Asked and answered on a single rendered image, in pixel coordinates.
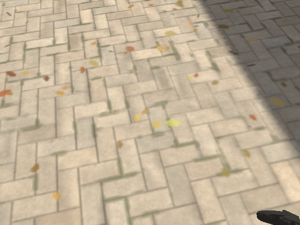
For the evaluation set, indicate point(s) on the right robot hand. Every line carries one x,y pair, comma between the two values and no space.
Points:
278,217

